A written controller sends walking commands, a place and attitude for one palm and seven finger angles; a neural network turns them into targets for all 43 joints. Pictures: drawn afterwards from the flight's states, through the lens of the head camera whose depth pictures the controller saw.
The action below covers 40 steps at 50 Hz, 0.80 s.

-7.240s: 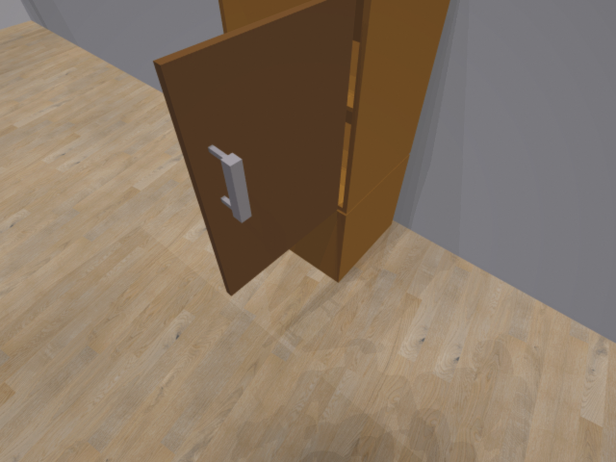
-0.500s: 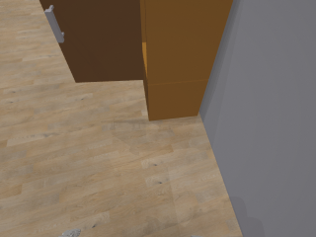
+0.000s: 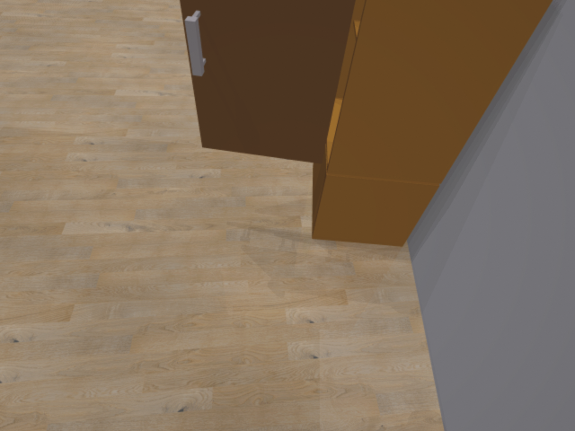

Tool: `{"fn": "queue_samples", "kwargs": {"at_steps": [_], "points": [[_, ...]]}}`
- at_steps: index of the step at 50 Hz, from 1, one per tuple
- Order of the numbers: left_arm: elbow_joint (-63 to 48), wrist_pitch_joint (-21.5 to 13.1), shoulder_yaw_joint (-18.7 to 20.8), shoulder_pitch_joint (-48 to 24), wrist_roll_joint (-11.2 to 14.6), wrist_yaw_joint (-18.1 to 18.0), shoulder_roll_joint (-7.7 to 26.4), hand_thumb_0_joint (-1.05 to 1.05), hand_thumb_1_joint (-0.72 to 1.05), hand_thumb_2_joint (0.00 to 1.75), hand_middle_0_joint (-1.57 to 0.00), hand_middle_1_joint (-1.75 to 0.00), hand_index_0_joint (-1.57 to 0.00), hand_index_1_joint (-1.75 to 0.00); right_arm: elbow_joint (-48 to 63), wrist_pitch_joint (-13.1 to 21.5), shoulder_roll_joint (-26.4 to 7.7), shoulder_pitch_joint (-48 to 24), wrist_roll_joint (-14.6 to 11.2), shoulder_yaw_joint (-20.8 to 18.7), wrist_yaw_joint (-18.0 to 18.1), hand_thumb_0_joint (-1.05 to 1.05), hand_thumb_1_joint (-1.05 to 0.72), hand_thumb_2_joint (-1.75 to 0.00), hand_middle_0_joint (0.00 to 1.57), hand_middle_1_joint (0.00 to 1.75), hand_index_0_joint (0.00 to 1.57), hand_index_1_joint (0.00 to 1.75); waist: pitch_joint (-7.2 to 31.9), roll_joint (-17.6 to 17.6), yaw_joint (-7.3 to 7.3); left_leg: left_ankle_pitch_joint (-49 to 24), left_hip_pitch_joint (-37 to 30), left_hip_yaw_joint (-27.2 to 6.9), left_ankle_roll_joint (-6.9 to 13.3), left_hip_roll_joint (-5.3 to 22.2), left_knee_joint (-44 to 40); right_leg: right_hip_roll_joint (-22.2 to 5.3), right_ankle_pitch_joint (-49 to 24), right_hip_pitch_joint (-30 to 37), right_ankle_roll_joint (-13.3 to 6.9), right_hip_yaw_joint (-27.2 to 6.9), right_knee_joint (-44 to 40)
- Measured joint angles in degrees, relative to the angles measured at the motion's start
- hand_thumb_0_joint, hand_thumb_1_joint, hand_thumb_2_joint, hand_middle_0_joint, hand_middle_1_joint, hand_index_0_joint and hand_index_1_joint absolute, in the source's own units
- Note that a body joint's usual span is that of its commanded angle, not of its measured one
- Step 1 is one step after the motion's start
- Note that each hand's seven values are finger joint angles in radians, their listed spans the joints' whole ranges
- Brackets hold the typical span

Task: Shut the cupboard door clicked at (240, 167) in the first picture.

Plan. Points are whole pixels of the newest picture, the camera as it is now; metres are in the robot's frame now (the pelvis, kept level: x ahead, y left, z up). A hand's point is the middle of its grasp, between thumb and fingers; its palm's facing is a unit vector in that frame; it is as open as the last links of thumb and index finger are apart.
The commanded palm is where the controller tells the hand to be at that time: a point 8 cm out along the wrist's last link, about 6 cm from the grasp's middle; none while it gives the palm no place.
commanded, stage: take the last steps up to it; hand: left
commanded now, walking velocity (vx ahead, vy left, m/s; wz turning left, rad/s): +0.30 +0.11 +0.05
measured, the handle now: (197, 43) +0.94 +0.32 +0.04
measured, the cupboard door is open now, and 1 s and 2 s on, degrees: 86 86 86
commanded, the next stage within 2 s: come to a stop and stand still in 1.10 s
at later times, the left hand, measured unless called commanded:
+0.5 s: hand (208, 326) +0.30 +0.16 -0.15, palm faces +0.00 -0.99 -0.17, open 7.3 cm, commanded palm none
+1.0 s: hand (157, 338) +0.27 +0.25 -0.17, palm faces +0.13 -0.98 -0.17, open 7.3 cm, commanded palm none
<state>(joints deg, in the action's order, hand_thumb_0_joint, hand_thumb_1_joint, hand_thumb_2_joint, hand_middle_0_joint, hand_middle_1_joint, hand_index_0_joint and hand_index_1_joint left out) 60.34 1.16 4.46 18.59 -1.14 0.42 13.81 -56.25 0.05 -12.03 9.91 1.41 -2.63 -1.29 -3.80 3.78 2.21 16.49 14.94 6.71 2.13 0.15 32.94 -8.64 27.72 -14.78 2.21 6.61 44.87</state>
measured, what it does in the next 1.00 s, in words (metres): walks ahead: right foot, then left foot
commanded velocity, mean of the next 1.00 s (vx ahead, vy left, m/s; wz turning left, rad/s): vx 0.28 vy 0.08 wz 0.00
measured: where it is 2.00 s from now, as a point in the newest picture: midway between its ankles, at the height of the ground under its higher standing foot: (258, 353)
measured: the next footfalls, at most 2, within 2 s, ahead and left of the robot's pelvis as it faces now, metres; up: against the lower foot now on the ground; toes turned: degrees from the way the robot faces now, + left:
right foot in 0.44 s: +0.27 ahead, -0.09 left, +0.00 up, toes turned -6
left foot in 0.90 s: +0.41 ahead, +0.18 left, +0.00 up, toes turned +9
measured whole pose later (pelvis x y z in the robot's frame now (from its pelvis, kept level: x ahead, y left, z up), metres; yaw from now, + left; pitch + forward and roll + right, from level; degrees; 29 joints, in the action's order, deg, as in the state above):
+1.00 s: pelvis +0.33 +0.08 +0.00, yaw +2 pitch +0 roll +0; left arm 64.5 -0.6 3.3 20.5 -1.0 0.2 10.2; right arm -55.9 3.6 -9.6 7.5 1.7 -1.7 -0.2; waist -3.8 2.2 2.9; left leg 13.3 18.3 8.0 2.4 1.9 32.0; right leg -5.1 27.0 -18.8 -0.8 3.3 58.5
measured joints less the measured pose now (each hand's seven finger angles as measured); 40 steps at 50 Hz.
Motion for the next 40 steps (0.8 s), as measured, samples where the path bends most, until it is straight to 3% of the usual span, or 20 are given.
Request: {"fn": "queue_samples", "kwargs": {"at_steps": [3,6,14,21,23,26,28,31,34,40], "points": [[1.21,0.99,-0.04,-1.17,-0.18,0.19,0.32,0.01,0.91,0.9,-0.2,-0.3,-0.2,-0.3,0.2,1.25,0.98,1.72,0.05,0.61,1.07,0.01,-0.91,-0.9,0.19,0.3,0.2,0.3,0.37,-0.39,-0.43,1.78,-2.62,0.29,1.46,-0.73,-2.55,1.5,-1.57,-7.8,-1.22,-2.44,14.96],[0.48,0.24,-0.5,-3.23,-0.25,0.56,-0.03,0.01,0.91,0.9,-0.19,-0.3,-0.2,-0.3,-1.34,2.15,2.13,4.27,-0.15,1.38,1.56,0.01,-0.91,-0.9,0.19,0.3,0.2,0.3,0.38,-1.01,-0.66,-0.16,-6.62,-0.02,1.67,-1.66,-8.33,1.96,-6.97,-12.91,-1.17,-2.77,18.39],[-2.2,-0.69,-1.88,-9.6,-0.03,0.63,-2.88,0.01,0.91,0.9,-0.19,-0.3,-0.2,-0.3,-6.76,2.54,4.98,11.53,-0.35,2.32,1.74,0.01,-0.91,-0.9,0.2,0.3,0.2,0.3,0.08,-2.4,-2.48,0.01,-15.35,-0.58,2.09,-3.59,-16.1,2.66,-14.1,-16.46,-1.18,-2.17,5.9],[-4.87,-1.5,-2.3,-14.1,0.04,0.94,-5.09,0.0,0.91,0.9,-0.19,-0.3,-0.2,-0.3,-10.48,2.41,5.31,16.78,-0.1,2.24,2.08,0.01,-0.91,-0.9,0.2,0.3,0.2,0.3,-0.99,-3.8,-5.11,7.41,-19.07,-0.37,0.58,-3.27,-11.7,5.62,-14.44,-10.01,-3.63,-0.4,-7.52],[-5.83,-3.3,-2.2,-14.67,-0.06,0.76,-5.48,0.0,0.91,0.9,-0.19,-0.3,-0.2,-0.3,-11.54,1.95,5.38,17.44,-0.73,2.03,1.92,0.01,-0.91,-0.9,0.2,0.3,0.2,0.3,-1.72,-4.31,-5.04,10.84,-14.82,-1.15,0.2,-2.0,0.9,6.33,-16.36,-7.8,-5.65,0.37,-8.56],[-6.21,-4.41,-2.19,-13.7,0.52,0.07,-6.24,0.0,0.91,0.9,-0.2,-0.3,-0.2,-0.3,-11.51,0.52,4.72,15.61,-0.92,1.18,1.61,0.01,-0.91,-0.9,0.2,0.3,0.2,0.3,-2.57,-5.07,-5.15,10.5,-2.66,-4.1,-0.16,-0.39,26.47,6.76,-13.26,-4.94,-6.47,2.23,-8.38],[-5.47,-4.46,-2.09,-11.79,0.61,-0.41,-6.66,0.0,0.91,0.9,-0.2,-0.3,-0.2,-0.3,-10.52,-0.19,3.96,13.4,-0.53,0.57,1.47,0.01,-0.91,-0.9,0.2,0.3,0.2,0.3,-1.95,-5.2,-4.89,5.95,4.19,-4.6,-0.85,1.57,31.84,7.29,-14.03,-2.42,-5.88,2.67,-12.29],[-4.56,-5.45,0.03,-8.84,1.23,-1.62,-5.97,-0.03,0.95,0.9,-0.2,-0.3,-0.21,-0.3,-8.16,-0.22,3.36,10.19,-0.06,-0.18,1.2,0.01,-0.91,-0.9,0.19,0.3,0.2,0.3,-0.36,-4.68,-4.23,0.99,11.12,-5.09,-2.24,4.47,28.61,7.93,-15.8,0.95,-5.86,2.87,-18.64],[-2.7,-5.59,0.19,-6.36,0.51,-1.2,-4.2,-0.04,0.96,0.9,-0.2,-0.3,-0.2,-0.3,-5.88,-0.02,2.86,7.25,0.14,-0.71,0.77,0.01,-0.92,-0.9,0.19,0.3,0.2,0.3,1.09,-4.07,-3.33,-2.22,14.04,-4.68,-3.43,6.15,21.18,7.87,-16.62,4.0,-5.53,2.73,-23.25],[1.26,-5.06,-0.72,-1.21,-0.05,-0.12,-3.61,-0.02,0.94,0.9,-0.2,-0.3,-0.2,-0.3,-2.79,0.37,1.7,1.41,0.12,-0.87,-0.4,0.01,-0.92,-0.9,0.19,0.3,0.2,0.3,1.94,-3.67,-0.81,-4.37,12.72,-3.2,-4.01,5.75,7.54,6.56,-14.62,8.95,-3.23,2.11,-26.25]]}}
